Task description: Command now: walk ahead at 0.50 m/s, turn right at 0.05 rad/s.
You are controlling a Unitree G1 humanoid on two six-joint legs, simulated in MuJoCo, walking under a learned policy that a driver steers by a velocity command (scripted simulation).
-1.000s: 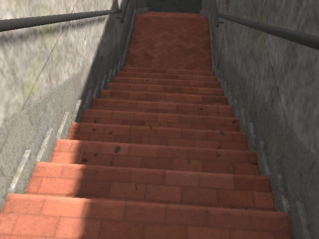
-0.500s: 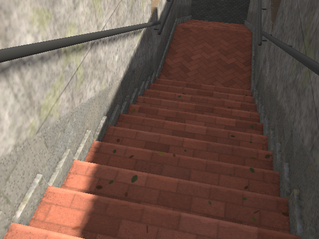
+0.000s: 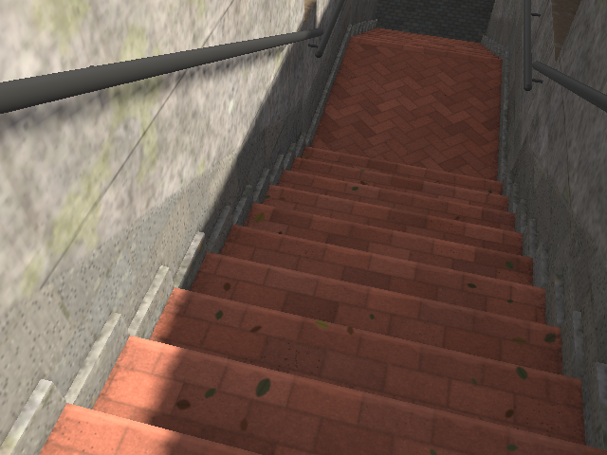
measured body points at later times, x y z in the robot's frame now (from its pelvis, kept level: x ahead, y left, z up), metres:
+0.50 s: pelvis +0.25 -0.04 -0.11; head +0.26 -0.06 +0.34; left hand +0.45 +0.12 -0.23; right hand +0.05 -0.17 -0.25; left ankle +0.05 +0.10 -0.74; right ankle +0.35 -0.18 -0.85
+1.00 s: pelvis +0.54 -0.08 -0.30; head +0.55 -0.08 +0.15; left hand +0.52 +0.13 -0.45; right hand +0.59 -0.35 -0.42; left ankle +0.65 -0.02 -1.04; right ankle +0.34 -0.17 -0.87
